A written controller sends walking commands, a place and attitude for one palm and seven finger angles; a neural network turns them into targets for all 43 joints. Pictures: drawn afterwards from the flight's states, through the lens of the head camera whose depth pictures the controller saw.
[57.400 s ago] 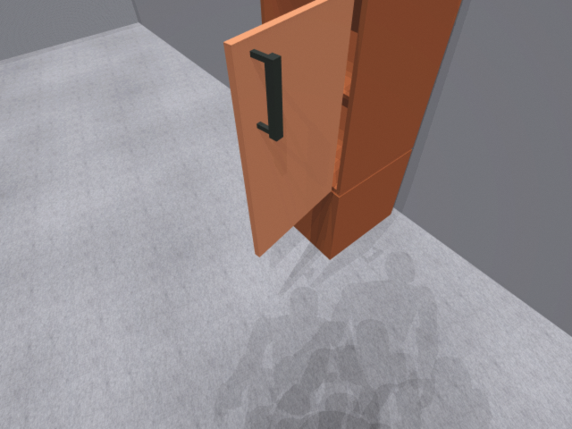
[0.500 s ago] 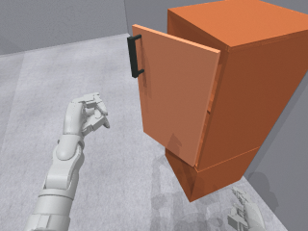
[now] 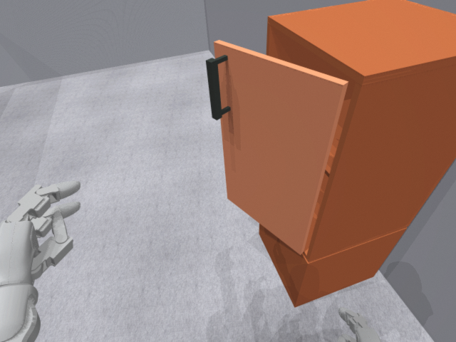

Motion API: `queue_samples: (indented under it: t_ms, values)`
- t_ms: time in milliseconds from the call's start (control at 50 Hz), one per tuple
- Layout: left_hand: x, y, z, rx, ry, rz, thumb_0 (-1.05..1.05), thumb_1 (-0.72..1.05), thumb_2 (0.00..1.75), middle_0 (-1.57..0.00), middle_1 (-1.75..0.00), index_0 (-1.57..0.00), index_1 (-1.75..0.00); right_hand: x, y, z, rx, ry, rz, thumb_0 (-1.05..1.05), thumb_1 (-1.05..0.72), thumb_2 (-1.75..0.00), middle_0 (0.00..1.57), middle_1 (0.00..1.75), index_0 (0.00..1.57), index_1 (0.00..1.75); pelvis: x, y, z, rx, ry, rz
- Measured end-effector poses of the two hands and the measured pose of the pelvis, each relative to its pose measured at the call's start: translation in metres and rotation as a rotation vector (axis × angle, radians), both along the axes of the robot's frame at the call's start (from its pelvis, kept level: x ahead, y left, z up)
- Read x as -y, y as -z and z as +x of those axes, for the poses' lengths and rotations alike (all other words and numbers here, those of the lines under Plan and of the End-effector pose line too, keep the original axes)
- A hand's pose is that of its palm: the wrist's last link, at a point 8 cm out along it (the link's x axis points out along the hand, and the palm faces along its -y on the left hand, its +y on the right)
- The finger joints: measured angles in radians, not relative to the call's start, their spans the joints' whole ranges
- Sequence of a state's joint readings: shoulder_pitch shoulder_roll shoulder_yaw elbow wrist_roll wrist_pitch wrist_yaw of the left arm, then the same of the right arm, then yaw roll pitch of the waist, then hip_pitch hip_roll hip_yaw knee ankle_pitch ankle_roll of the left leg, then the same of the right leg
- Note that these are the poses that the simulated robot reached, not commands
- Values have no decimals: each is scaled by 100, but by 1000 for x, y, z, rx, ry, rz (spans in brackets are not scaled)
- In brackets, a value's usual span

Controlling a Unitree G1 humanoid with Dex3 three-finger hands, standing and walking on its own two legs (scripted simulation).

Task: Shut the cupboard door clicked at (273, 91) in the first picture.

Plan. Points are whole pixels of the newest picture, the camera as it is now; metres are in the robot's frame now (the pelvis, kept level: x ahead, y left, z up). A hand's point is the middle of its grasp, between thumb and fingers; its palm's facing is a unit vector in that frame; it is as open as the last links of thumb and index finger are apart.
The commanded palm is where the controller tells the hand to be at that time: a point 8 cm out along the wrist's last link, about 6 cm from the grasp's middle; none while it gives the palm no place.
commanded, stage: draw the hand back to the body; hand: left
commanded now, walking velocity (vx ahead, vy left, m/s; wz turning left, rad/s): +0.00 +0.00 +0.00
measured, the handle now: (220, 88) +0.67 +0.10 +0.14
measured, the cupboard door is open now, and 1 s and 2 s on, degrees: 25 25 25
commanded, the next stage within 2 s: step back with the hand held close in 0.44 s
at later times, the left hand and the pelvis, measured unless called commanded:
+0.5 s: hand (44, 253) +0.18 +0.27 +0.15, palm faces +0.47 -0.80 -0.38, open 7.4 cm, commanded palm +0.13 +0.30 +0.17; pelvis -0.01 +0.00 +0.00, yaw +0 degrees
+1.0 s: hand (26, 267) +0.16 +0.29 +0.15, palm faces +0.37 -0.78 -0.50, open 7.4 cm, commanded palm +0.10 +0.32 +0.17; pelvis -0.04 +0.02 -0.01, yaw -1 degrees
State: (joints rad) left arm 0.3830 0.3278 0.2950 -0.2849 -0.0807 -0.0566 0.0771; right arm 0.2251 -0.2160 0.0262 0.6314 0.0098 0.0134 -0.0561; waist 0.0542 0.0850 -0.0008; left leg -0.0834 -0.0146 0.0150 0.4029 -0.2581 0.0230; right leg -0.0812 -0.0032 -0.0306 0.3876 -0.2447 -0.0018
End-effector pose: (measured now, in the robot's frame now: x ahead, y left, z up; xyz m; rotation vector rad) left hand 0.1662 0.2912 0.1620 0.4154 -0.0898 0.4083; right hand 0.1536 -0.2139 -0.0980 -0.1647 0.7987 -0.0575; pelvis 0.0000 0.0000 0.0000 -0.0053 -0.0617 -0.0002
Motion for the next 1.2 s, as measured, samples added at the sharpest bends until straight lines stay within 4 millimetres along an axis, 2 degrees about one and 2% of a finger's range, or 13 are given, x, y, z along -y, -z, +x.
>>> queue_samples:
  t_ms: [120,180,360,500,600,680,880,1000,1200]
  values:
    - [-19,-5,-30,-13,-81,59,2,89,90,-36,-47,-37,-48,11,-6,4,41,21,-33,2,-90,-90,20,30,20,30,-1,1,0,1,1,-2]
    - [-22,-5,-37,1,-110,55,2,89,90,-30,-40,-31,-41,12,-9,10,69,9,-49,2,-90,-90,20,30,20,30,-2,1,-2,5,-5,-2]
    - [-15,-2,-31,39,-80,13,2,89,90,-22,-31,-23,-32,2,-23,24,145,-17,-44,2,-90,-90,20,30,20,30,-2,0,-6,9,-6,0]
    - [-14,-8,-29,47,-57,34,2,89,90,-21,-30,-22,-31,-6,-24,22,151,-20,-18,2,-90,-90,20,30,20,30,-2,0,-6,13,2,-2]
    - [-17,-8,-30,37,-67,41,2,89,90,-21,-30,-21,-31,-5,-18,14,113,-17,-16,2,-90,-90,20,30,20,30,-2,0,-7,6,1,-5]
    - [-22,-16,-28,56,-60,93,2,89,90,-21,-30,-21,-31,1,-13,6,74,5,-30,2,-90,-90,20,30,20,30,-6,1,-10,-29,-1,-16]
    - [-24,-8,-28,-19,34,146,2,89,90,-21,-30,-21,-31,18,-11,-21,16,121,-85,2,-90,-90,20,30,20,30,-19,4,-25,-71,19,-5]
    - [-30,-12,-44,23,51,172,2,89,90,-21,-30,-22,-31,15,-18,-39,36,134,-104,2,-90,-90,20,30,20,30,-22,8,-43,-69,26,-4]
    - [-38,-7,-87,118,24,176,2,89,90,-21,-30,-22,-31,5,-18,-75,69,97,-123,2,-90,-90,20,30,20,30,-26,16,-77,-60,10,-17]
